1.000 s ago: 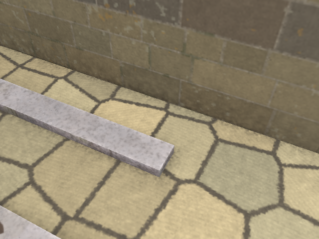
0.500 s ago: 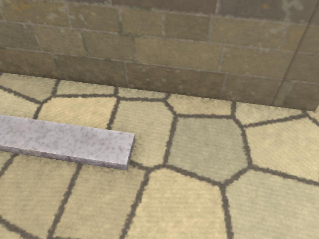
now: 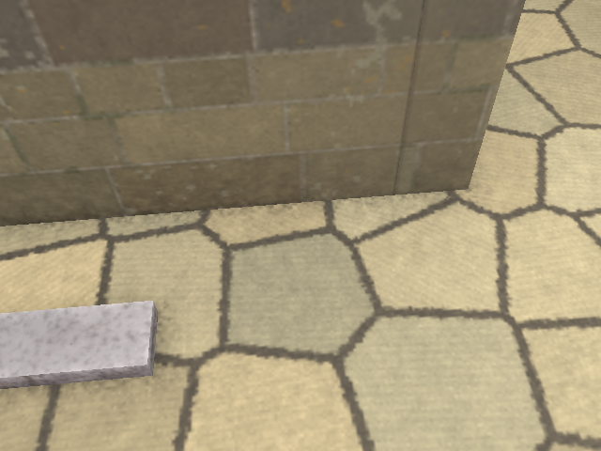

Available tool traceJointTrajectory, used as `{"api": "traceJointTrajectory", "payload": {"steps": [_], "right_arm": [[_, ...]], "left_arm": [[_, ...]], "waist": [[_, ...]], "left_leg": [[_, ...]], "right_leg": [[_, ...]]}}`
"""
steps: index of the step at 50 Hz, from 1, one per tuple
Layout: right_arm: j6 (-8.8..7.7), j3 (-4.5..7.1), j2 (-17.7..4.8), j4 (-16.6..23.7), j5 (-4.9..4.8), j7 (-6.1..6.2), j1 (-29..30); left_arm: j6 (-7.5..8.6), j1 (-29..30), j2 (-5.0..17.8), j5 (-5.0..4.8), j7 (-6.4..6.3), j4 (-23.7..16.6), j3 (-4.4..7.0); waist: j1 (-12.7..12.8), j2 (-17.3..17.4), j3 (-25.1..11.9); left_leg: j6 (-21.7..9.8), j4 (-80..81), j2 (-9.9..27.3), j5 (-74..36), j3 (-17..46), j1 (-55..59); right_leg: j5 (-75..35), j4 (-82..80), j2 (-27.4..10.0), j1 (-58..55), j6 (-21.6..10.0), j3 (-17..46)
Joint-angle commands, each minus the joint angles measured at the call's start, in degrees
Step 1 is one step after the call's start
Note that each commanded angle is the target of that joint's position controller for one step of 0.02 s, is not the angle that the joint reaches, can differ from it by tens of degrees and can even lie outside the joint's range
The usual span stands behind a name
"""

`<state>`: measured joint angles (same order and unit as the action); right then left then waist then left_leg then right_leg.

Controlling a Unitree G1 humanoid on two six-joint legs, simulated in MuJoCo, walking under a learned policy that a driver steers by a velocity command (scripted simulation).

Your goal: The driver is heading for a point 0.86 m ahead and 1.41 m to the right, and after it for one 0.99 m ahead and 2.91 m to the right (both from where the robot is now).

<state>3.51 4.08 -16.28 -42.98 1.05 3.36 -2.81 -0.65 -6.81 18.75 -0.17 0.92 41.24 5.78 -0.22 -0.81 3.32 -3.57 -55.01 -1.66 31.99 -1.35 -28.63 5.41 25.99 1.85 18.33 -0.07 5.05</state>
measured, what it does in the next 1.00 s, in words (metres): steps on the spot, turning right: right foot 0.06 m lower, then left foot 0.06 m higher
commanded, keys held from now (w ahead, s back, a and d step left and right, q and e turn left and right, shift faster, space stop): e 0.90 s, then no key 0.10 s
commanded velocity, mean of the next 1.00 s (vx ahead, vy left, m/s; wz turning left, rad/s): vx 0.00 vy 0.00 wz -0.58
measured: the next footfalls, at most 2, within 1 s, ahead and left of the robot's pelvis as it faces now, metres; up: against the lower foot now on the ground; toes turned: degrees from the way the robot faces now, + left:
right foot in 0.50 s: -0.06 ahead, -0.10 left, -0.05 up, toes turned -20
left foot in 0.82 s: +0.10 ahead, +0.09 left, +0.01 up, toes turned -32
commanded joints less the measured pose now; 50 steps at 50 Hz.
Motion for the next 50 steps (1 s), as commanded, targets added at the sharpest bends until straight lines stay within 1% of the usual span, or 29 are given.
{"api": "traceJointTrajectory", "payload": {"steps": [1,2,4,6,7,8,9,11,13,15,18,21,23,24,25,26,27,28,29,30,32,36,38,41,44,46,47,48,50], "right_arm": [[0.26,1.12,-7.32,5.6,-1.35,0.24,0.07],[-1.37,1.4,-7.34,6.01,-1.07,0.01,1.28],[-4.09,1.32,-4.55,4.18,0.23,-1.0,-3.11],[-5.32,1.45,-2.45,2.55,0.07,-1.8,-8.0],[-5.52,2.22,-4.12,1.82,0.53,-1.56,-12.43],[-6.09,3.79,-8.86,2.99,1.32,-0.99,-13.3],[-6.87,2.53,-6.05,6.06,2.56,-0.11,-10.1],[-6.78,1.69,-5.24,9.43,1.16,0.36,-1.34],[-6.0,0.11,-2.49,10.47,0.39,0.5,1.61],[-5.05,-0.52,-1.31,10.86,-0.55,1.12,-1.41],[-3.58,1.21,-5.05,10.11,-0.2,2.08,-9.52],[-2.79,2.92,-8.14,10.72,-0.78,1.38,-7.18],[-2.83,2.49,-6.29,10.93,-2.15,0.76,-3.1],[-3.01,1.53,-2.6,10.37,-1.99,0.22,-3.38],[-2.58,0.65,0.72,10.76,-0.97,-0.6,-1.9],[-2.4,-0.2,3.37,12.41,0.2,-0.93,-5.41],[-2.84,0.65,-1.71,14.39,-0.87,-0.43,-3.7],[-3.43,1.16,-4.31,16.18,-1.58,0.16,-0.1],[-3.48,1.76,-5.62,15.85,-0.8,0.81,2.18],[-3.29,1.7,-4.26,15.19,-0.14,1.12,2.26],[-2.97,1.55,-3.83,15.76,0.01,0.8,1.92],[-3.78,-1.15,2.33,16.45,-0.49,-0.35,3.95],[-4.23,-0.85,1.28,15.5,-0.94,-1.2,0.94],[-4.86,-0.2,-0.86,14.56,-1.34,-1.64,-3.27],[-4.97,1.24,-2.64,14.13,1.16,-1.63,-4.09],[-5.11,1.88,-4.49,14.58,2.12,-0.54,-9.67],[-5.93,1.58,-4.5,14.85,2.12,0.14,-11.01],[-6.34,1.35,-4.17,14.8,1.21,0.69,-8.93],[-5.78,0.81,-2.71,14.94,-1.1,0.89,-2.34]], "left_arm": [[0.12,-0.71,9.24,0.97,-2.17,-4.63,1.46],[-0.04,1.11,9.34,0.46,-2.83,-4.36,1.31],[-0.93,2.92,11.04,-0.56,-3.45,-4.1,2.08],[-2.08,2.62,8.39,-1.56,-3.71,-4.31,1.74],[-2.19,4.87,6.5,-1.76,-3.47,-5.58,1.37],[-1.67,6.55,3.29,-1.25,-2.35,-6.91,0.51],[-1.45,4.22,4.83,-1.11,-1.61,-5.21,1.26],[-2.91,-1.76,7.16,-1.76,-2.55,-2.82,2.27],[-4.79,-4.6,6.9,-0.91,-3.28,-1.8,2.16],[-5.89,-2.28,3.52,-1.8,-2.87,-3.88,0.81],[-4.89,6.71,-0.37,-1.52,-0.35,-8.93,-0.98],[-4.44,0.84,1.33,-2.49,2.15,-7.57,-0.24],[-4.74,-9.5,2.52,-2.7,2.29,-3.43,0.93],[-4.57,-13.97,2.76,-2.31,1.81,-0.57,1.33],[-3.75,-17.43,3.94,-0.8,1.01,0.19,1.52],[-1.94,-12.47,11.19,1.34,0.2,-4.21,1.78],[-0.89,-8.53,13.94,3.28,0.53,-6.93,2.6],[-0.59,-4.06,14.78,2.47,0.04,-6.99,3.03],[-0.71,-1.28,9.95,0.91,-0.97,-7.12,1.65],[-0.86,-0.75,6.73,0.31,-1.99,-7.09,0.31],[-0.57,-0.9,6.25,-0.08,-3.41,-7.36,-0.21],[-1.96,-5.76,7.18,-0.63,-4.62,-5.8,0.35],[-2.27,-5.8,8.02,-0.13,-3.94,-6.31,0.54],[-2.4,-3.32,6.25,-1.78,-2.93,-7.0,0.24],[-2.43,-4.93,6.68,-1.83,-3.09,-7.67,1.18],[-2.2,-1.17,4.36,-1.43,-1.96,-8.72,0.96],[-1.83,0.39,4.24,-1.5,-1.15,-8.81,1.16],[-1.95,-1.29,3.66,-1.56,-0.96,-8.04,0.81],[-3.15,-4.01,2.92,-1.06,-1.66,-6.93,-0.17]], "waist": [[1.64,-14.15,2.07],[1.47,-10.95,1.93],[0.46,-7.01,-5.2],[-1.19,-2.45,-8.14],[-3.4,3.2,-8.91],[-4.22,13.95,-10.38],[-2.29,7.52,-10.61],[3.89,5.09,-9.95],[5.49,4.3,-8.62],[2.91,4.01,-5.21],[-3.89,6.28,-4.79],[-1.8,9.16,-7.47],[2.96,7.16,-7.21],[3.77,0.45,-5.92],[5.03,-7.92,-2.5],[-1.37,-14.51,-4.14],[1.17,-10.98,-10.16],[0.24,-11.56,-7.28],[0.22,-7.86,-5.04],[0.25,-5.86,-6.53],[-0.11,-6.76,-7.32],[1.92,-6.7,-9.07],[1.43,-9.93,-10.51],[-0.85,-9.56,-9.49],[-0.39,9.02,-12.24],[-3.93,16.76,-14.01],[-4.69,12.04,-11.17],[-2.32,8.04,-9.01],[1.53,6.61,-5.96]], "left_leg": [[-0.88,1.79,0.94,-2.44,2.66,-0.36],[-0.18,5.74,0.4,-4.54,2.65,-1.6],[1.13,11.3,-1.03,-9.49,1.0,4.96],[-0.04,18.9,-1.52,-13.61,0.11,15.92],[-3.39,24.94,4.28,-11.48,8.3,21.79],[-10.97,33.14,19.7,-12.58,28.67,22.53],[-13.16,34.07,23.45,-20.7,31.94,19.21],[-10.48,33.26,20.0,-27.6,20.08,15.21],[-8.18,30.53,15.67,-29.7,9.22,9.91],[-6.25,29.14,13.34,-25.67,3.41,12.65],[-7.53,26.14,17.17,-25.86,3.66,22.44],[-7.73,22.72,18.28,-27.25,1.07,16.49],[-5.23,15.21,17.64,-24.69,-2.44,6.47],[-3.18,4.98,14.12,-15.6,-6.04,1.09],[-0.06,-14.41,9.96,3.42,-6.91,-13.45],[3.71,-32.81,5.9,9.25,-3.71,-23.31],[6.11,-34.68,3.34,5.93,1.97,-21.79],[6.76,-30.9,4.37,1.47,3.44,-24.15],[7.09,-28.65,5.32,-2.06,4.53,-25.74],[7.22,-29.48,4.92,-4.94,5.96,-24.74],[7.63,-25.03,3.97,-7.66,6.36,-23.5],[6.52,-4.41,1.07,-3.38,0.92,-12.8],[5.68,-2.69,-0.41,-3.42,-0.36,-5.06],[3.72,11.97,-0.75,-9.58,0.2,2.24],[-3.95,15.03,7.37,-23.63,11.52,16.88],[-15.13,25.55,23.26,-25.74,32.74,18.74],[-18.05,28.53,26.51,-28.58,37.63,15.43],[-16.14,27.73,24.72,-27.66,33.85,12.21],[-10.14,25.91,18.97,-25.88,21.58,8.03]], "right_leg": [[40.94,-19.94,-16.49,5.38,-11.65,25.49],[33.76,-16.86,-14.18,2.2,-9.88,22.24],[22.99,-11.18,-10.06,-0.66,-6.62,16.42],[21.67,-5.57,-4.5,6.01,-2.63,9.6],[23.16,2.15,-0.8,13.22,-0.22,6.41],[21.57,24.21,2.65,17.44,2.08,4.06],[24.65,37.16,1.59,17.72,2.17,11.58],[19.4,51.23,0.67,16.82,2.74,6.07],[12.25,59.06,-0.74,12.13,4.44,0.18],[10.01,48.9,-1.31,13.07,5.14,-2.52],[15.32,27.29,-4.09,14.98,5.93,-2.43],[13.89,10.6,-4.82,1.19,4.01,-6.96],[0.63,-1.98,-3.46,-11.34,0.92,-11.11],[-2.15,-7.67,-1.85,-16.14,-1.43,-10.09],[-5.31,-5.1,-4.56,-21.52,-4.83,-2.58],[-39.98,3.95,-18.29,-19.14,-11.63,15.0],[-41.22,-2.34,-24.35,-14.61,-21.71,21.29],[-21.7,-6.73,-23.58,-11.68,-21.8,24.92],[-12.75,-6.39,-20.05,-12.52,-18.27,22.57],[-9.24,-5.3,-18.81,-12.58,-16.24,22.19],[-11.51,-4.18,-17.11,-13.58,-15.22,20.9],[-14.13,-3.32,-11.17,-11.56,-11.43,14.61],[-17.87,-3.47,-11.88,-8.5,-12.3,16.19],[-19.34,-2.76,-11.44,-7.77,-10.98,19.01],[3.16,4.1,-2.12,7.91,-3.21,10.83],[28.94,29.37,4.92,15.62,0.97,3.55],[32.63,45.17,4.31,19.07,2.1,6.99],[29.19,51.09,3.34,19.22,2.01,8.12],[21.61,49.31,0.46,16.63,2.82,4.0]]}}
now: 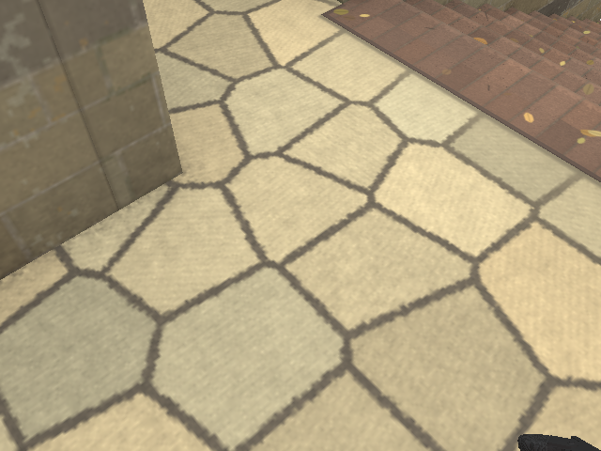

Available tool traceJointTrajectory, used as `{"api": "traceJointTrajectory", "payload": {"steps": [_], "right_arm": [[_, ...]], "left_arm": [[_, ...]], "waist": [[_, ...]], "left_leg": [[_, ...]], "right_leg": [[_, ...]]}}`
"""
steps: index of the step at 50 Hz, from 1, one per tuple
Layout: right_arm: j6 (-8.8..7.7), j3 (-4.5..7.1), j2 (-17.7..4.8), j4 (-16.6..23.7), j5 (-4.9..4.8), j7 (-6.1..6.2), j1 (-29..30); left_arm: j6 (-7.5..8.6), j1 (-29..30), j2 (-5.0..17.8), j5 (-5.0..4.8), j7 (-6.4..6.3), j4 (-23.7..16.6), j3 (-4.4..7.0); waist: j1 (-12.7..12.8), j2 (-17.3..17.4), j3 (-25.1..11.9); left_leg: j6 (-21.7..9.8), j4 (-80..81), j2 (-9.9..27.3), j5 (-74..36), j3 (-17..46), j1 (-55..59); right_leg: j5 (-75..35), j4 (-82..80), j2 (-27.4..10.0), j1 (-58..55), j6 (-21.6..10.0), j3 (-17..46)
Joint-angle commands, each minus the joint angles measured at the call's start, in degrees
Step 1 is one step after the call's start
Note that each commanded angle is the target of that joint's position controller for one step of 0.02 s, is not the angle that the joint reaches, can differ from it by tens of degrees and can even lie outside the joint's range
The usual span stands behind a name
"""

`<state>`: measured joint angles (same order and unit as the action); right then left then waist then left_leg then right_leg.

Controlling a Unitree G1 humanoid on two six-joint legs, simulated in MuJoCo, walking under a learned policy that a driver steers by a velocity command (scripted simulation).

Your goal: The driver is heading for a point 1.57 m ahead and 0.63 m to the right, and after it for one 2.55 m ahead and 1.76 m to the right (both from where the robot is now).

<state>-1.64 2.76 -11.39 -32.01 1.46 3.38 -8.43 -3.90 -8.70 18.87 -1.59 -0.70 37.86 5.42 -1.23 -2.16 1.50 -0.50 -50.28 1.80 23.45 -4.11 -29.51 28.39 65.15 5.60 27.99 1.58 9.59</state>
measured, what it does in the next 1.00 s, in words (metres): walks ahead, turning right: right foot 0.06 m lower, then left foot 0.07 m higher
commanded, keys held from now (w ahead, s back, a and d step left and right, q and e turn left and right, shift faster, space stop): no key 0.40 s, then e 0.12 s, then w+e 0.48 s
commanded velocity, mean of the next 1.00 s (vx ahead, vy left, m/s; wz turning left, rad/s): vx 0.14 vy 0.00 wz -0.32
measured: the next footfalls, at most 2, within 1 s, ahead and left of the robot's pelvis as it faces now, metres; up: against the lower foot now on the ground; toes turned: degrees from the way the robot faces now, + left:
right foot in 0.18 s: +0.02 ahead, -0.12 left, -0.06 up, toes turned +0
left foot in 0.46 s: +0.05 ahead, +0.13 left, +0.00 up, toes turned -9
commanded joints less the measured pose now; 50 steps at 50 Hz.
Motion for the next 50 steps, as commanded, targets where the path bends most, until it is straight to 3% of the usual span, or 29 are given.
{"api": "traceJointTrajectory", "payload": {"steps": [1,4,6,7,8,9,10,11,12,13,14,17,20,22,23,25,26,28,31,33,35,37,38,40,42,44,46,48,50], "right_arm": [[-0.04,1.9,-7.3,3.71,-1.88,0.68,4.44],[1.53,2.43,-9.09,2.71,-2.42,0.62,2.39],[2.37,2.91,-10.11,1.19,-2.99,1.13,0.78],[2.49,2.68,-9.73,0.18,-2.74,1.27,0.02],[2.56,1.78,-6.62,-1.31,-1.65,0.98,-2.4],[3.01,0.44,-2.29,-1.12,0.16,0.02,-1.77],[3.01,-0.1,-0.91,-0.98,0.09,-0.63,-4.64],[2.91,0.93,-6.03,1.07,-2.49,0.01,-4.58],[2.87,2.01,-9.65,1.0,-2.89,0.87,-0.9],[3.19,2.28,-9.35,0.07,-2.1,1.51,1.17],[3.82,2.13,-8.19,-1.42,-1.93,2.02,-0.03],[3.3,1.53,-5.7,-2.44,-1.31,1.56,-1.26],[2.39,0.32,-3.4,-1.98,-1.08,0.71,1.61],[2.08,0.34,-3.92,-1.37,-1.12,0.33,1.8],[1.88,0.52,-4.65,-1.82,-1.28,0.26,0.13],[1.4,1.36,-6.91,-2.77,-0.73,0.52,0.9],[1.3,0.93,-5.07,-2.52,-0.84,0.58,1.46],[1.02,0.31,-3.36,-1.92,-1.22,0.36,1.64],[-0.45,0.73,-3.78,-1.61,-2.14,-0.45,2.18],[-1.92,1.22,-3.74,-2.21,-1.7,-1.28,0.59],[-2.84,2.57,-5.32,-3.84,-1.06,-1.63,-5.95],[-3.76,5.56,-13.84,-5.0,0.15,-0.54,-16.57],[-4.26,4.93,-12.31,-3.92,0.41,0.12,-13.59],[-3.82,3.75,-8.25,-2.98,-0.77,-0.02,-5.47],[-3.57,2.53,-5.38,-2.92,-0.41,-0.6,-0.87],[-3.78,2.56,-6.98,-2.6,-0.56,-0.83,1.1],[-3.6,3.33,-10.17,-3.15,-1.12,-0.97,0.63],[-3.08,3.81,-11.55,-4.03,-1.54,-1.37,-1.44],[-2.41,3.69,-11.57,-4.36,-2.18,-1.91,-0.69]], "left_arm": [[-0.31,-3.27,1.45,0.56,0.08,-3.32,-0.51],[-0.12,0.81,-1.11,0.08,1.72,-5.06,-2.09],[0.11,-0.9,-1.27,-0.58,2.63,-3.42,-1.76],[0.08,-4.37,-1.81,-0.66,2.79,-1.54,-1.52],[0.25,-7.17,-2.51,-0.64,2.74,-0.19,-1.37],[1.29,-9.07,-1.36,0.84,2.49,-1.04,-1.63],[2.22,-6.07,5.06,2.31,1.65,-3.94,-1.12],[2.69,-4.11,9.17,4.6,1.76,-3.11,0.35],[2.91,0.01,7.31,3.97,1.63,-3.41,-0.04],[3.04,1.64,2.37,3.42,1.28,-3.01,-1.7],[2.87,2.71,0.37,2.88,0.73,-2.73,-2.7],[3.7,-0.06,-2.04,2.71,-0.87,-0.76,-3.6],[3.56,-2.23,-2.27,2.28,-1.61,0.72,-3.36],[3.17,-4.54,0.51,2.26,-0.98,1.17,-2.42],[3.22,-4.18,0.74,2.01,-0.66,1.13,-2.2],[3.1,-4.19,2.31,1.18,-0.54,-0.12,-1.15],[2.85,-3.54,3.06,1.13,-0.55,-0.23,-0.79],[1.98,-4.45,2.04,0.7,-0.83,-0.6,-0.66],[1.33,-5.94,2.34,0.56,-0.9,-1.34,-0.33],[1.58,-4.21,1.93,0.07,-0.85,-2.33,-0.5],[2.5,-2.06,0.51,-0.26,-0.59,-3.44,-0.7],[4.18,8.26,-2.22,-0.45,0.52,-8.29,-1.63],[4.75,7.37,-1.04,-0.78,0.93,-7.8,-0.82],[3.54,2.4,1.51,-1.33,0.86,-5.31,0.12],[1.91,-1.58,1.92,-0.84,1.44,-3.4,0.38],[0.96,-2.18,0.91,-1.22,2.28,-3.48,-0.15],[0.92,-0.88,-0.44,-1.14,3.15,-3.85,-0.79],[1.17,-1.4,0.19,-1.0,3.71,-3.05,-0.42],[1.58,-8.54,1.18,-0.94,4.11,-0.41,0.61]], "waist": [[3.51,7.73,-4.29],[0.37,10.65,-5.64],[0.28,10.57,-6.13],[1.23,9.67,-5.78],[1.61,4.57,-5.67],[2.34,-3.64,-5.35],[-1.21,-8.75,-5.72],[-0.48,-9.78,-9.48],[0.08,-7.53,-3.5],[0.72,-6.49,-1.62],[0.04,-5.43,-1.0],[0.34,-3.68,-3.95],[2.07,-4.42,-5.46],[2.16,-7.55,-5.22],[1.22,-6.6,-5.73],[2.07,0.22,-5.54],[1.64,-0.16,-5.76],[1.86,-2.16,-7.52],[1.8,-4.21,-2.87],[-0.26,-2.85,-2.28],[-3.96,1.47,-5.41],[-9.57,13.89,-6.06],[-7.22,8.55,-3.76],[-1.09,10.41,-0.5],[2.06,12.58,-0.33],[3.92,11.36,0.19],[3.43,9.71,-0.12],[2.61,8.59,-0.69],[6.01,6.28,-2.81]], "left_leg": [[-10.93,19.68,12.61,-17.07,18.5,6.97],[-9.38,15.28,10.75,-17.36,11.72,7.84],[-8.91,11.88,10.42,-13.7,11.22,5.19],[-8.16,9.59,10.03,-11.65,10.11,1.01],[-5.64,1.85,6.93,-3.53,5.95,-3.02],[-1.22,-16.06,4.65,13.52,3.94,-14.01],[2.22,-30.69,3.68,17.2,6.09,-17.59],[3.31,-30.93,2.7,13.34,8.77,-14.53],[4.1,-31.78,3.53,10.7,7.95,-16.84],[4.07,-32.95,3.43,8.01,9.13,-18.64],[4.3,-30.62,3.18,5.12,8.96,-18.06],[4.45,-23.71,3.99,-1.53,10.82,-14.87],[4.66,-6.37,4.36,1.35,8.57,-8.17],[4.62,-2.83,1.27,10.69,3.65,-0.74],[4.15,0.4,1.49,7.87,4.54,0.05],[3.29,-2.27,1.27,2.15,5.19,-1.18],[3.37,-2.52,0.57,5.04,4.65,-2.5],[2.72,-1.98,-0.23,8.28,3.38,-2.65],[-0.24,2.03,-2.7,8.47,1.19,-1.0],[-2.03,8.02,-3.74,4.8,0.12,8.97],[-4.9,10.58,0.38,5.71,6.97,25.69],[-17.78,27.37,22.53,10.88,41.92,34.35],[-18.82,29.56,24.37,4.72,42.67,31.42],[-14.84,29.57,19.69,2.15,28.02,24.99],[-12.04,30.03,13.75,-1.07,15.09,15.76],[-9.46,30.03,11.47,-1.28,6.83,10.76],[-7.46,27.47,10.19,0.61,0.69,9.76],[-7.83,22.87,11.42,2.6,-0.73,11.95],[-7.72,10.47,12.06,-4.72,-2.2,12.46]], "right_leg": [[-3.81,4.86,-3.66,3.52,1.48,-4.08],[-4.16,-19.78,-5.35,-4.62,0.77,-7.62],[-17.71,-37.47,-5.29,-15.13,-0.74,-9.63],[-25.04,-43.74,-4.08,-22.85,-1.69,-11.97],[-24.47,-45.91,-3.25,-28.35,-2.62,-11.3],[-30.57,-41.24,-10.54,-33.25,-4.51,-1.16],[-61.46,-37.2,-22.83,-27.61,-7.93,10.35],[-45.59,-44.14,-29.11,-18.91,-17.55,16.11],[-29.58,-46.87,-25.29,-15.99,-18.25,16.03],[-22.81,-46.66,-22.16,-15.62,-16.19,14.5],[-17.44,-46.98,-19.37,-14.72,-14.65,12.28],[-20.72,-45.66,-18.29,-18.75,-13.17,10.84],[-26.98,-44.99,-16.21,-21.74,-11.69,7.06],[-37.64,-45.04,-15.99,-18.96,-11.7,8.27],[-40.64,-44.16,-16.71,-20.6,-12.24,9.48],[-47.81,-43.63,-15.94,-21.07,-11.22,8.97],[-49.92,-42.53,-16.19,-22.74,-11.77,9.53],[-32.11,-44.61,-15.43,-23.17,-13.18,11.11],[3.2,-50.54,-14.0,-15.87,-14.17,14.46],[7.66,-49.26,-10.56,-7.92,-11.42,10.79],[5.8,-40.37,-5.93,5.36,-6.56,5.52],[3.83,-11.34,-1.95,22.3,-0.69,2.19],[3.36,-3.8,-3.55,23.62,-0.09,6.29],[-2.36,-0.54,-7.96,20.77,0.58,1.74],[-10.25,2.47,-8.54,11.21,3.03,-4.3],[-14.7,-3.65,-9.26,3.71,3.52,-7.78],[-12.8,-16.19,-9.3,-4.87,2.92,-10.79],[-9.7,-22.8,-8.51,-8.9,2.36,-14.22],[-14.21,-32.3,-8.08,-17.17,-0.89,-16.67]]}}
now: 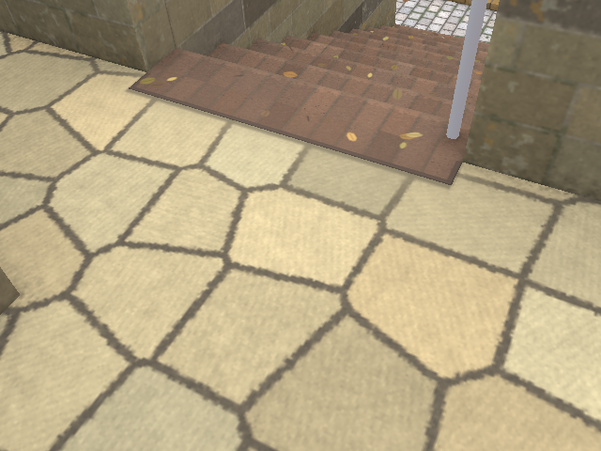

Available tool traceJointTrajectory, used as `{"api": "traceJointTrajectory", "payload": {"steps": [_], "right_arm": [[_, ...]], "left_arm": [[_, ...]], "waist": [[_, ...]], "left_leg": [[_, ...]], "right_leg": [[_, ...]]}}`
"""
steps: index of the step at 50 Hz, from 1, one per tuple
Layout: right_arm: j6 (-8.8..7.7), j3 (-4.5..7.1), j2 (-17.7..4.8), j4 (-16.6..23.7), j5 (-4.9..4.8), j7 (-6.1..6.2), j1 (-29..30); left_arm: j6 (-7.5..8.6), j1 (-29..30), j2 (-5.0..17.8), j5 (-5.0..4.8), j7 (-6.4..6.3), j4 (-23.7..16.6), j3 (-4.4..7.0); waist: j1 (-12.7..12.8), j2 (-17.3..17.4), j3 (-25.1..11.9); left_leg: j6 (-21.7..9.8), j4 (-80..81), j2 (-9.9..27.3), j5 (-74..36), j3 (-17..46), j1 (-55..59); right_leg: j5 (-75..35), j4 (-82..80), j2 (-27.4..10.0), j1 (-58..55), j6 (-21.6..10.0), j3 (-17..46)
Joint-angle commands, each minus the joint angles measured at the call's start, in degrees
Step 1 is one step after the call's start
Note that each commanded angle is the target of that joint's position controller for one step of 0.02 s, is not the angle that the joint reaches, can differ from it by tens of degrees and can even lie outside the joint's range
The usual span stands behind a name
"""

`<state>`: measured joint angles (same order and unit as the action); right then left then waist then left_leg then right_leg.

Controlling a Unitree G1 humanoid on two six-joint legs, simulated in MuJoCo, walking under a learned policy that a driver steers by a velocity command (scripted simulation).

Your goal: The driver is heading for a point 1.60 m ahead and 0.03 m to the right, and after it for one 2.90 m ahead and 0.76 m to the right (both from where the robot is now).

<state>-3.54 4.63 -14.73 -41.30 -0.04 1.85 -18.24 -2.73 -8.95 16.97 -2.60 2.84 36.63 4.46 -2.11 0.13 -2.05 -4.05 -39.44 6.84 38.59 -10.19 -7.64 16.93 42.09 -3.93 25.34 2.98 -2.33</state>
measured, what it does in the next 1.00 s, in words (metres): goes down: right foot 0.07 m lower, then left foot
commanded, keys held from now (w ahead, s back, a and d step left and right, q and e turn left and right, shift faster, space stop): w+e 0.16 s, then w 0.06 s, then no key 0.78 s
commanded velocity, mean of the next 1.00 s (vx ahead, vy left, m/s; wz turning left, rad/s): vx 0.21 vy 0.00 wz -0.22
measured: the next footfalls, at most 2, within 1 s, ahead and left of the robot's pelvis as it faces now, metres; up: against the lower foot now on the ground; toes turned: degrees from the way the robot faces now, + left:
right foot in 0.04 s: +0.07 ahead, -0.11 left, -0.07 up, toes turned -5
left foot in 0.42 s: +0.45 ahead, +0.04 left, -0.07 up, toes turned -10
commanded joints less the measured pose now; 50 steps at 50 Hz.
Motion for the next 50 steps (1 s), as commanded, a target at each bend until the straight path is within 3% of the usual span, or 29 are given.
{"api": "traceJointTrajectory", "payload": {"steps": [1,2,3,4,5,6,7,8,10,13,15,17,19,21,22,23,24,25,26,27,30,32,36,39,40,41,43,46,50], "right_arm": [[-0.17,1.17,-6.39,4.46,-0.4,-0.73,8.94],[-0.32,-0.05,-2.25,5.01,0.8,-0.9,9.68],[-1.39,-2.22,5.17,6.28,0.8,-0.92,6.55],[-3.75,-2.12,0.5,12.26,-2.05,-1.17,3.25],[-4.7,-1.56,-3.9,14.0,-3.72,-1.32,9.93],[-4.78,-1.37,-6.22,14.41,-2.83,-1.28,14.55],[-4.32,-1.85,-4.48,13.58,-1.17,-0.83,14.96],[-4.03,-1.57,-5.12,13.58,-0.3,-1.06,13.35],[-3.45,-0.64,-7.03,12.19,-0.13,-2.23,13.08],[-3.73,-2.82,-1.66,13.2,0.91,-3.34,20.75],[-4.02,-3.24,-0.15,12.97,0.12,-4.33,23.3],[-3.91,-2.03,-2.77,12.19,-0.54,-4.62,21.93],[-3.71,-0.78,-5.05,10.41,0.04,-4.31,17.86],[-3.48,0.44,-7.19,6.53,1.12,-3.53,6.54],[-3.36,0.65,-9.67,5.49,1.96,-3.13,-0.14],[-3.31,0.06,-10.92,4.42,3.6,-3.42,-0.8],[-2.66,-0.13,-8.1,4.83,1.92,-3.89,0.32],[-2.06,-0.51,-6.14,5.57,0.62,-3.77,6.14],[-1.43,-1.27,-4.06,5.54,0.16,-3.47,9.91],[-0.99,-1.91,-2.7,5.36,0.44,-3.24,12.28],[-0.52,-1.88,-2.98,4.05,1.92,-2.67,14.74],[-0.42,-1.68,-3.82,3.06,2.05,-2.31,14.11],[1.2,-1.43,-5.72,2.18,0.85,-1.67,14.61],[1.72,-2.86,-2.51,0.5,0.92,-1.79,12.93],[1.8,-2.59,-3.21,0.36,0.93,-1.8,11.26],[1.87,-2.03,-4.88,0.26,0.82,-1.64,11.07],[1.85,-2.26,-3.71,-0.08,0.93,-1.32,11.42],[1.96,-2.53,-2.59,-1.16,1.1,-1.26,10.39],[1.69,-2.77,-2.32,-2.09,0.82,-1.64,11.87]], "left_arm": [[0.72,-17.23,5.33,0.29,0.4,4.54,3.04],[1.69,-22.52,7.91,0.95,0.02,7.0,3.6],[3.7,-18.31,10.0,2.22,-0.11,4.56,2.03],[5.39,-18.6,13.55,1.59,0.7,0.94,2.86],[5.77,-17.16,12.55,0.87,0.61,2.42,3.07],[5.98,-14.03,9.26,0.71,-0.18,2.34,2.05],[6.13,-10.24,7.64,1.59,-1.08,1.88,1.17],[6.61,-7.37,6.98,2.1,-1.89,0.99,0.59],[7.5,-7.36,5.43,2.66,-3.24,1.5,-0.05],[6.82,-8.85,4.61,2.32,-5.07,3.74,-0.36],[6.21,-13.75,5.84,2.35,-5.28,5.9,-0.02],[6.12,-15.4,6.24,1.56,-4.93,7.03,0.27],[5.93,-13.78,6.36,1.56,-4.67,7.11,0.62],[5.45,-10.61,5.44,2.11,-4.31,5.76,0.76],[5.28,-10.64,2.34,3.49,-4.17,3.99,0.05],[5.35,-24.97,-3.56,2.77,-3.73,6.25,-1.61],[4.94,-28.04,1.89,1.92,-3.32,8.76,-0.88],[4.04,-21.33,4.87,0.88,-3.23,7.72,0.08],[3.33,-14.86,5.34,1.46,-3.72,6.02,0.17],[2.53,-10.99,5.11,2.05,-4.24,4.73,0.29],[1.11,-12.38,0.56,2.62,-5.06,4.68,-0.66],[1.16,-11.09,-0.85,3.26,-5.57,4.53,-1.36],[0.71,-9.83,0.92,3.27,-5.23,5.32,-1.04],[0.92,-7.8,1.04,4.8,-5.12,4.38,-1.17],[1.11,-6.5,4.42,4.66,-5.41,4.07,-0.44],[1.5,-5.94,4.89,4.22,-5.4,4.8,-0.04],[2.83,-4.08,1.07,4.25,-5.22,4.88,-1.07],[3.95,-4.11,-0.29,3.85,-5.13,5.25,-1.34],[4.21,-6.19,0.73,3.48,-5.26,5.91,-0.97]], "waist": [[10.46,-1.44,-2.5],[12.33,-12.58,2.42],[5.56,-19.74,3.37],[4.56,-20.48,-6.62],[5.24,-11.0,-3.54],[5.52,-5.39,-0.35],[3.89,-2.69,0.51],[1.79,-3.27,2.69],[1.36,-2.83,4.03],[3.88,-2.01,6.03],[6.24,-4.2,4.13],[5.88,-5.79,2.87],[3.4,-6.78,0.7],[-2.34,-5.65,-5.17],[-4.2,0.7,-11.71],[2.45,18.5,-22.29],[1.43,15.25,-26.14],[1.43,9.33,-16.8],[1.84,3.21,-10.84],[2.47,1.91,-6.66],[5.08,5.95,-4.2],[4.46,6.03,-5.37],[4.42,5.39,-4.49],[4.67,3.37,0.77],[2.57,-0.72,3.45],[1.71,-4.24,4.91],[1.08,-6.22,3.97],[0.75,-4.3,2.94],[1.88,-0.95,1.13]], "left_leg": [[-2.59,-16.04,4.91,-26.06,1.51,-11.29],[0.12,-42.12,0.97,-1.19,2.57,-26.38],[1.41,-64.37,-0.79,3.52,6.36,-43.16],[3.5,-62.28,-6.08,-3.95,11.43,-50.41],[4.55,-58.08,-3.62,-9.18,12.64,-56.5],[4.05,-53.21,-0.98,-13.52,13.93,-55.31],[4.28,-49.76,0.12,-15.13,14.32,-51.34],[4.46,-43.27,0.84,-17.53,15.43,-49.01],[4.46,-32.84,1.83,-25.15,14.96,-45.19],[5.62,-7.85,-2.44,-38.19,8.92,-32.45],[5.65,1.57,-6.54,-44.03,6.08,-24.86],[3.87,8.04,-7.37,-46.85,8.06,-22.14],[1.55,10.59,-8.06,-46.21,9.06,-17.73],[-0.56,11.98,-8.06,-52.91,8.11,-2.81],[-3.05,6.88,0.58,-74.17,15.76,12.07],[-15.63,7.94,17.28,-85.83,38.13,27.17],[-17.22,14.5,16.38,-68.42,46.37,24.29],[-15.03,16.87,13.97,-53.36,39.39,16.88],[-12.35,18.67,10.84,-44.35,34.41,8.6],[-11.1,20.38,8.67,-40.71,30.88,1.06],[-8.72,23.77,3.6,-40.06,22.0,-10.92],[-9.69,23.23,3.68,-42.69,20.29,-11.33],[-8.64,25.31,4.14,-17.46,21.53,-15.52],[-2.51,24.94,1.02,-2.64,20.45,-21.4],[-0.11,23.29,-1.88,-2.83,17.38,-20.37],[0.92,20.55,-3.76,-7.11,14.57,-15.6],[0.71,16.18,-4.27,-14.46,13.52,-9.48],[-0.29,14.71,-4.48,-19.61,12.6,-7.74],[-0.67,13.66,-4.18,-26.08,12.75,-8.15]], "right_leg": [[-7.74,-14.92,4.17,-24.19,-4.63,-6.81],[-9.47,-17.04,2.52,-30.07,-8.33,0.31],[-24.79,-6.35,-4.43,-29.78,-11.15,15.47],[-17.17,-23.62,-15.23,-36.55,-24.73,45.27],[3.3,-29.98,-18.38,-35.95,-27.18,50.09],[6.49,-29.13,-16.86,-31.91,-24.15,43.73],[3.81,-28.03,-14.27,-26.41,-22.24,38.74],[-1.74,-27.44,-12.95,-22.04,-21.74,34.63],[-10.93,-27.04,-9.76,-18.56,-18.95,26.1],[-26.09,-27.55,-2.22,-10.95,-14.53,12.35],[-31.46,-27.28,-2.17,-12.61,-13.35,10.9],[-30.83,-25.19,-3.66,-18.01,-12.06,12.21],[-34.44,-20.71,-4.42,-22.47,-10.24,13.27],[-39.28,-8.41,-0.32,-21.44,-7.03,11.08],[-20.85,6.32,3.91,-12.05,-4.72,10.08],[23.11,30.22,11.62,0.93,-0.53,12.47],[21.88,35.91,10.62,1.92,0.41,17.9],[18.35,37.14,7.72,5.93,1.13,14.65],[14.26,34.04,5.03,6.56,1.25,11.37],[11.64,30.61,3.39,5.55,1.31,10.17],[9.97,15.73,1.82,-4.97,1.18,7.13],[10.87,6.99,1.66,-8.29,1.25,6.35],[-2.1,-4.82,2.06,-15.73,-0.28,4.92],[-4.07,-13.28,0.44,-19.42,-3.38,6.81],[2.87,-15.8,-1.21,-14.23,-4.95,9.45],[10.55,-16.83,-0.09,-7.27,-5.64,9.4],[9.84,-18.96,0.14,-3.95,-4.27,9.23],[4.69,-17.6,0.82,-4.82,-3.17,8.55],[-4.54,-15.01,1.31,-9.4,-3.15,7.7]]}}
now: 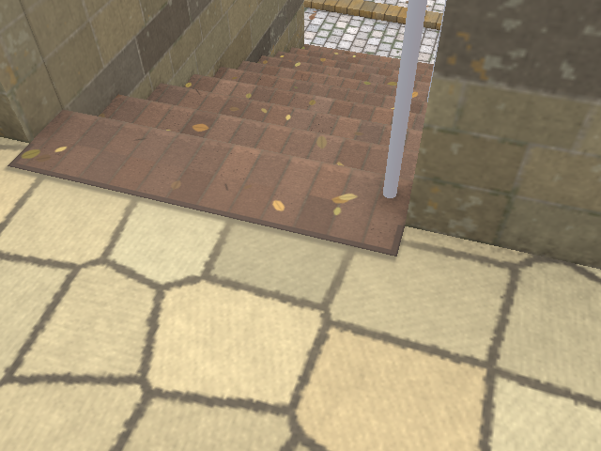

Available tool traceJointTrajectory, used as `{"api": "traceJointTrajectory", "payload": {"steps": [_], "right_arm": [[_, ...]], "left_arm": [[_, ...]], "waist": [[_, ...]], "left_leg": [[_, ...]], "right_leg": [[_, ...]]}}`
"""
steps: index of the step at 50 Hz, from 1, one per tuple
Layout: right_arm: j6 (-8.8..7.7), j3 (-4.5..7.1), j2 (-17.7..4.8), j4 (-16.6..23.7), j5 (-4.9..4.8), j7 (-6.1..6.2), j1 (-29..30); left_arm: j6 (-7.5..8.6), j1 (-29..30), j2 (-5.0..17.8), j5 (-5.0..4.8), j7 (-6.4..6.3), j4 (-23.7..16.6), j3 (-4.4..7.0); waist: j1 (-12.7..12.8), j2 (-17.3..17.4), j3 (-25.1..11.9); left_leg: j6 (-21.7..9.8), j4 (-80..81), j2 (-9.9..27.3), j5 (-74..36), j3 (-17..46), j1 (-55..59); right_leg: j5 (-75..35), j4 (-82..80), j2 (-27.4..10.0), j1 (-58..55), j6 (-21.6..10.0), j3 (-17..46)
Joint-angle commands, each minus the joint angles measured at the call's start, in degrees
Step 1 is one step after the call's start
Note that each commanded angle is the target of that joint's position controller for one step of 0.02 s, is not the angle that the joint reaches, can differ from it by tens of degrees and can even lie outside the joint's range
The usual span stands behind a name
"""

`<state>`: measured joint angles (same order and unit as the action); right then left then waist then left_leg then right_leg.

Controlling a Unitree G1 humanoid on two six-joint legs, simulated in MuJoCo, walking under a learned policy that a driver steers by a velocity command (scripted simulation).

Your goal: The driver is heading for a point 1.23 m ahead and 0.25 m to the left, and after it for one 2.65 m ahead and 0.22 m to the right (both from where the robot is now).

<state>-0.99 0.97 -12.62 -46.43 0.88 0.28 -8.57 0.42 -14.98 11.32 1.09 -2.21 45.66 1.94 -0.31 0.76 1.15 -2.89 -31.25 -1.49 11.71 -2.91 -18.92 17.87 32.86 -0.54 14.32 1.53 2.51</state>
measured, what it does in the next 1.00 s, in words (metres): walks ahead: left foot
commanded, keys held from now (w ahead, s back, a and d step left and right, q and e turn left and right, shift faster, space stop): no key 0.30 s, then w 0.70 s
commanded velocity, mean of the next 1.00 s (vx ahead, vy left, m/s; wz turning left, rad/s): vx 0.24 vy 0.00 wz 0.00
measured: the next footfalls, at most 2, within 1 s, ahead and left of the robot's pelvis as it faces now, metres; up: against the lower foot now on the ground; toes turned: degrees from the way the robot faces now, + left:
left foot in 1.00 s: +0.44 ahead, +0.12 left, +0.00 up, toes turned +3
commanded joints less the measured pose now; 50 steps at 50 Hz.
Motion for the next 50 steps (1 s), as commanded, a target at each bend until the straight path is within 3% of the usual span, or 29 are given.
{"api": "traceJointTrajectory", "payload": {"steps": [1,6,15,16,17,18,20,21,22,24,26,27,28,29,30,31,32,34,36,38,41,43,46,48,49,50], "right_arm": [[-0.94,0.89,-4.49,2.71,-0.2,-0.16,2.24],[-0.59,0.86,-4.87,0.65,-0.54,-0.09,2.52],[-0.05,0.89,-5.37,-3.62,-0.78,0.35,4.15],[0.05,0.84,-5.04,-4.83,-0.82,0.37,3.11],[0.3,1.36,-6.37,-5.67,-1.38,0.48,2.26],[0.48,1.92,-7.96,-6.23,-1.82,0.64,1.35],[0.09,2.62,-10.21,-7.33,-2.12,0.95,-2.01],[-0.36,2.88,-10.99,-7.78,-2.0,1.04,-3.31],[-0.96,3.09,-11.37,-7.72,-1.77,1.14,-3.02],[-2.03,3.25,-11.36,-6.97,-1.89,0.97,-0.61],[-1.9,3.22,-11.07,-5.66,-3.16,0.66,5.27],[-1.69,3.19,-10.32,-5.64,-3.51,0.5,5.87],[-1.79,2.74,-8.52,-5.43,-3.41,0.38,6.32],[-2.17,1.43,-4.34,-4.41,-2.56,-0.09,7.7],[-3.18,1.31,-4.21,-1.99,-2.78,-0.1,9.41],[-3.97,2.08,-7.41,-2.08,-3.27,-0.25,10.51],[-4.51,2.18,-7.9,-2.95,-3.82,-0.82,8.1],[-4.94,2.48,-8.29,-4.4,-2.84,-1.31,6.98],[-4.67,2.31,-6.59,-4.63,-2.28,-1.93,8.05],[-4.23,1.69,-4.55,-3.88,-1.88,-2.18,10.7],[-4.03,0.77,-3.09,-1.64,-2.06,-2.34,17.02],[-3.95,0.66,-3.77,-0.5,-2.38,-2.51,19.39],[-4.25,1.03,-5.78,0.91,-2.63,-3.11,20.32],[-4.59,1.95,-7.88,0.58,-2.47,-3.42,16.86],[-4.55,2.95,-9.52,-0.82,-2.43,-3.26,11.25],[-4.27,4.43,-11.76,-4.05,-2.68,-2.83,0.65]], "left_arm": [[1.07,-0.44,6.44,-0.24,-0.22,-2.97,1.58],[0.65,-1.23,6.0,-0.44,-0.25,-1.88,1.64],[-0.26,-1.65,5.4,-0.51,-0.76,1.2,2.01],[-0.36,-3.1,4.75,-0.56,-0.73,2.28,1.98],[-0.43,-3.35,5.06,-0.81,-0.73,2.75,2.21],[-0.26,-2.71,5.21,-0.96,-0.73,2.52,2.35],[1.03,-0.14,4.1,-1.46,-0.63,1.01,2.15],[1.88,1.22,4.04,-2.0,-0.42,0.55,2.15],[2.61,1.8,4.42,-2.18,-0.1,0.63,2.33],[3.74,0.78,4.31,-2.21,0.68,1.48,2.51],[4.44,-3.6,3.63,-2.16,1.18,4.16,2.71],[4.42,-6.43,3.46,-1.62,1.28,6.32,2.99],[4.26,-10.44,4.01,-1.19,1.33,8.01,3.36],[4.37,-16.75,6.63,-1.35,0.93,8.92,4.02],[4.77,-19.29,12.45,-1.5,1.42,8.55,5.18],[5.49,-16.48,9.95,-0.91,1.37,7.72,4.37],[6.11,-13.49,7.99,-0.92,1.32,6.71,3.68],[6.21,-9.97,8.01,-1.52,1.82,5.54,3.28],[5.62,-10.71,5.63,-1.12,1.81,6.06,2.32],[5.15,-12.32,5.98,-1.2,1.5,6.85,2.28],[5.04,-13.79,8.11,-1.1,0.98,7.65,2.53],[5.25,-14.72,9.16,-1.35,1.0,8.55,2.75],[5.09,-13.96,9.74,-2.21,1.06,9.59,3.1],[4.48,-12.58,10.75,-2.11,1.05,9.59,3.48],[4.03,-11.67,11.13,-1.85,1.04,9.46,3.59],[3.59,-11.09,10.55,-1.41,1.0,9.13,3.3]], "waist": [[0.1,-1.49,-2.85],[0.18,-0.52,-4.06],[0.25,-0.48,-2.76],[0.44,-0.08,-3.9],[0.01,0.55,-2.58],[-0.58,1.8,-0.6],[-1.86,7.47,3.12],[-2.23,9.11,4.46],[-2.17,9.07,5.05],[-0.73,7.81,3.67],[3.31,6.46,2.18],[4.42,4.98,1.11],[5.58,1.76,-0.31],[7.33,-8.43,-2.29],[7.64,-18.64,0.76],[6.34,-12.15,3.94],[4.18,-8.12,4.52],[2.56,-4.69,4.07],[2.34,-5.25,3.33],[3.03,-5.67,3.62],[4.51,-6.06,5.33],[4.87,-6.83,6.36],[3.37,-7.23,6.91],[0.63,-8.14,3.73],[-2.49,-9.05,-0.26],[-7.24,-8.65,-6.25]], "left_leg": [[-1.81,4.68,4.14,-2.29,5.26,3.98],[-2.22,2.94,4.41,-9.54,5.19,6.24],[-2.43,4.02,4.95,-10.16,6.04,6.62],[-2.59,4.77,4.49,-2.95,5.78,7.08],[-3.27,5.71,4.14,8.85,6.26,6.71],[-4.61,7.97,5.47,21.1,8.96,5.71],[-9.47,16.49,13.95,36.34,22.47,6.32],[-12.07,19.88,17.87,38.48,29.27,5.83],[-13.28,21.18,19.79,36.8,32.18,4.83],[-12.67,21.73,20.11,30.36,30.38,4.51],[-8.89,19.9,14.9,22.67,19.96,-1.77],[-7.17,16.34,11.53,19.25,14.85,-4.97],[-5.33,9.79,8.78,16.55,10.7,-8.7],[-1.77,-6.29,3.75,13.85,4.0,-16.55],[-0.46,-18.12,-0.81,17.5,0.35,-27.74],[-1.08,-27.05,2.67,19.29,5.44,-32.37],[-2.07,-30.38,4.62,13.85,7.55,-35.53],[-2.07,-29.09,7.13,5.31,6.82,-35.46],[-0.53,-24.71,7.62,-0.31,4.82,-30.69],[1.24,-18.84,6.7,-4.8,2.51,-27.58],[2.33,-7.52,4.52,-11.91,0.33,-20.44],[2.04,-3.46,3.78,-13.86,-0.09,-17.05],[-0.33,0.18,4.14,-11.97,1.42,-16.36],[-2.3,1.06,2.47,-8.39,0.28,-10.42],[-3.53,0.66,0.5,-7.07,-1.27,-2.47],[-5.19,0.31,-0.56,-7.19,-1.78,11.01]], "right_leg": [[-7.53,-5.5,-2.07,1.08,-1.74,2.89],[-11.62,-4.93,-1.53,-0.47,-1.63,2.32],[-12.07,-6.02,-0.95,-2.38,-1.24,1.5],[-6.49,-6.37,-0.22,-3.02,-1.37,0.56],[1.86,-5.06,1.21,-1.04,-1.94,-0.93],[8.41,-2.95,2.14,2.15,-2.53,-2.09],[10.25,4.74,2.58,10.18,-2.8,-4.43],[9.32,7.42,1.85,11.79,-3.33,-4.07],[9.36,9.96,0.5,12.33,-4.07,-2.71],[11.15,9.83,-1.33,10.74,-5.59,-1.55],[3.31,-3.65,-0.34,-2.78,-6.87,-4.37],[-2.85,-7.1,1.75,-10.04,-6.37,-6.17],[-2.61,-7.77,0.73,-15.77,-6.44,-3.88],[6.23,-14.96,-8.92,-22.48,-9.43,10.5],[14.56,-23.46,-20.01,-24.44,-16.85,31.35],[15.64,-24.38,-22.49,-22.04,-19.16,34.47],[13.91,-23.89,-20.62,-23.65,-17.64,30.08],[2.36,-24.95,-17.41,-23.58,-13.85,20.91],[-10.14,-25.79,-13.86,-20.55,-11.75,12.38],[-16.2,-26.03,-11.37,-17.7,-11.4,6.67],[-16.28,-27.58,-9.77,-11.76,-10.99,2.5],[-15.38,-28.38,-10.81,-10.79,-10.95,1.9],[-19.32,-26.23,-13.71,-15.67,-10.16,1.5],[-33.74,-20.42,-14.52,-18.89,-9.09,0.44],[-45.02,-13.56,-13.62,-18.66,-8.14,-0.95],[-49.96,-2.08,-11.18,-14.54,-6.6,-2.78]]}}
Keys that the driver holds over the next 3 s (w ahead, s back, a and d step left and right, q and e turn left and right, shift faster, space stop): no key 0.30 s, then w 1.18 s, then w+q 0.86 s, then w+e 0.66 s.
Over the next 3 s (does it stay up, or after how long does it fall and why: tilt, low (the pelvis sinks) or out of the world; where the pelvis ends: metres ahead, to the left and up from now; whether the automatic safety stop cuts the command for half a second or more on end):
stays up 1.37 0.24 0.01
